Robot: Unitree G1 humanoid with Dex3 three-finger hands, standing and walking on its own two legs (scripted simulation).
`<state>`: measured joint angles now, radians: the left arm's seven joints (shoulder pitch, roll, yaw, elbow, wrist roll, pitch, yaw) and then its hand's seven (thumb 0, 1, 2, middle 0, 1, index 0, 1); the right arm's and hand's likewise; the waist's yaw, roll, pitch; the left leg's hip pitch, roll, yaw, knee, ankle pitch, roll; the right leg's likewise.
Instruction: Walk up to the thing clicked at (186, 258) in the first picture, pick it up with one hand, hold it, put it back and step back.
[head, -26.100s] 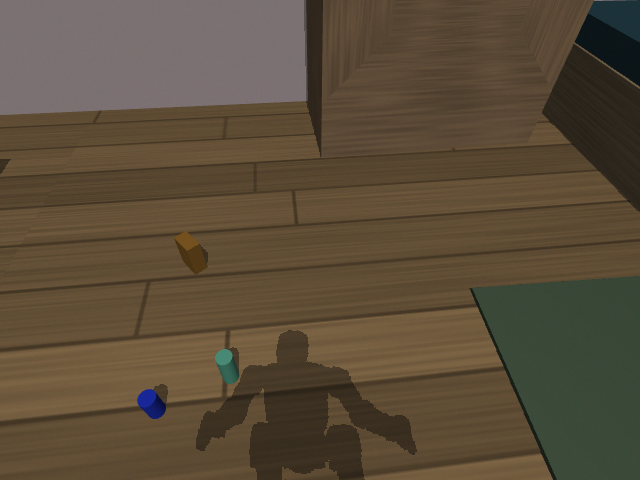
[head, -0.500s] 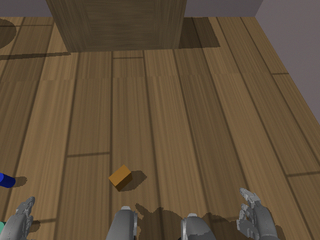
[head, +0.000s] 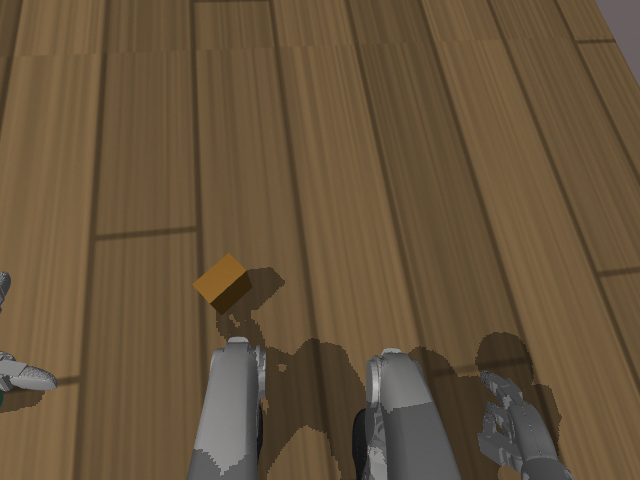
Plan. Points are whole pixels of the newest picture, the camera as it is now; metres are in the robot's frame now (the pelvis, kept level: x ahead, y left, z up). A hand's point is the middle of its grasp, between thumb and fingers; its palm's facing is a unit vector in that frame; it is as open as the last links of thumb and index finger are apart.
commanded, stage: go down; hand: left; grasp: from the side
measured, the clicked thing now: (225, 286) +0.44 +0.21 -0.44
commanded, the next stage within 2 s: approach in 1.40 s
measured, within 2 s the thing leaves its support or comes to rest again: neither
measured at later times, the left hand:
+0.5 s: hand (26, 300) +0.32 +0.40 -0.10, palm faces +0.22 -0.96 -0.19, open 16.9 cm
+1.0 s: hand (35, 289) +0.34 +0.41 -0.12, palm faces +0.22 -0.96 -0.16, open 17.0 cm
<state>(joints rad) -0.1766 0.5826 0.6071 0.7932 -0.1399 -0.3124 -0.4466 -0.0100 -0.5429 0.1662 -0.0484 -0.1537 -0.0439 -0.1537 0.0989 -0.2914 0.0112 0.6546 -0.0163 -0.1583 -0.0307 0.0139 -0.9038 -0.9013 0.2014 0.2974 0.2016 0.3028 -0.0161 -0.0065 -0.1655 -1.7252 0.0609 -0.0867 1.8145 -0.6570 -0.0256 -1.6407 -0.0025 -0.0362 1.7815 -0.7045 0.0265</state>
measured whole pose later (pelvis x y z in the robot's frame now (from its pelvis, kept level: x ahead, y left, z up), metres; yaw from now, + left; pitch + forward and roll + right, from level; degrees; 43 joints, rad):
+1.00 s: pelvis -0.03 +0.00 -0.12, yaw -3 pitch +32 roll -7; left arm -0.48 0.81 0.80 1.00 -0.19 -0.42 -0.64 -0.01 -0.45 0.18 -0.03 -0.15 -0.02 -0.14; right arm 0.08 -0.34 0.08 0.70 -0.04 -0.15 -0.02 0.01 -0.92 -0.91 0.20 0.30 0.20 0.30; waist -0.05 -0.04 -0.10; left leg -2.10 0.05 -0.15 2.21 -0.67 -0.03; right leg -2.00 0.02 -0.05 2.16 -0.72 0.03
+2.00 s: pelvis -0.03 +0.00 -0.21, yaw -8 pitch +24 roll -9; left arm -0.56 0.79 0.78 1.25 -0.25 -0.72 -0.66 -0.01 -0.57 0.06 -0.07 -0.10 -0.05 -0.10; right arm -0.05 -0.36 0.23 0.65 -0.16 -0.14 0.03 0.01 -0.93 -0.90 0.20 0.30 0.20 0.30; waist -0.14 -0.16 0.09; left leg -2.25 0.04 -0.26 2.51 -0.70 -0.06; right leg -2.13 0.06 -0.11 2.42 -0.72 0.04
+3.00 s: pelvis -0.05 +0.02 -0.24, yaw -13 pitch +12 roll -17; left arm -0.57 0.76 0.52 1.41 -0.12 -1.10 -0.05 -0.01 -0.37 0.15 -0.05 -0.07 -0.04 -0.07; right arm -0.16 -0.37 0.47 0.59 -0.35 0.01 0.15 0.00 -0.92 -0.91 0.20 0.30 0.20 0.30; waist -0.22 -0.26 0.27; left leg -2.23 0.03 -0.40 2.67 -0.70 -0.03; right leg -2.04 0.11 -0.21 2.46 -0.68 0.07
